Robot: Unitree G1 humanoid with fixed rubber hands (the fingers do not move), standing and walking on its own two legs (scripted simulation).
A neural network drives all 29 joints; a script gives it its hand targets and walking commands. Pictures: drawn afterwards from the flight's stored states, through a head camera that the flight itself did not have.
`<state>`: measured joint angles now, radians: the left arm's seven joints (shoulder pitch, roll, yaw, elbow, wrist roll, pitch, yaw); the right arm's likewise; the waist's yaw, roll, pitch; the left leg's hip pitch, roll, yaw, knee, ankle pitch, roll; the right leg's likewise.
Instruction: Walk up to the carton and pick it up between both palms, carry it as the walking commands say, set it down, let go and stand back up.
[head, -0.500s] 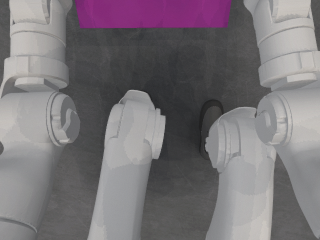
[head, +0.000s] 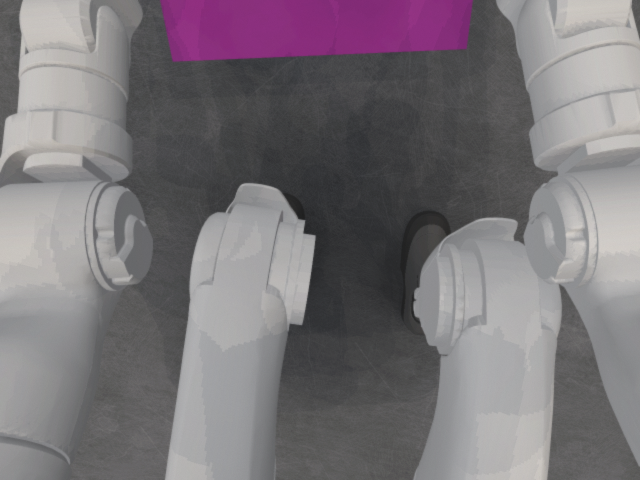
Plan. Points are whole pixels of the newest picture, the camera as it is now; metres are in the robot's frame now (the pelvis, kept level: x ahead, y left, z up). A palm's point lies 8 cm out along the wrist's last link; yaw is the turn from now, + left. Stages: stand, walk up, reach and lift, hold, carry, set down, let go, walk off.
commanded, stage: set down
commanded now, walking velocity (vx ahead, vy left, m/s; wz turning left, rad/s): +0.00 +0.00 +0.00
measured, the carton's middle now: out of the picture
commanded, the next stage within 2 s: none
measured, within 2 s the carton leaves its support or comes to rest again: rests again in 0.68 s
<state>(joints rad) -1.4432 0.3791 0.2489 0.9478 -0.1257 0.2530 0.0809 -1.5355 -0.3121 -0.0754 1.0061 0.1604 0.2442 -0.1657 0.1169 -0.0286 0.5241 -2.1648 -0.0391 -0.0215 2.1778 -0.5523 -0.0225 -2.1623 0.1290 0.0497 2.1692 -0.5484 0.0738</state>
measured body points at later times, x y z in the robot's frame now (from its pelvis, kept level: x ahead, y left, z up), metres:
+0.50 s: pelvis +0.01 -0.01 +0.00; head +0.38 +0.04 +0.22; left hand +0.53 +0.27 -0.18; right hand +0.59 -0.08 -0.19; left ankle +0.13 +0.12 -0.34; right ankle +0.13 -0.12 -0.34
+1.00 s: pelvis +0.02 +0.00 -0.01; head +0.39 +0.04 +0.22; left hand +0.54 +0.27 -0.19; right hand +0.60 -0.07 -0.20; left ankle +0.13 +0.12 -0.34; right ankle +0.13 -0.12 -0.34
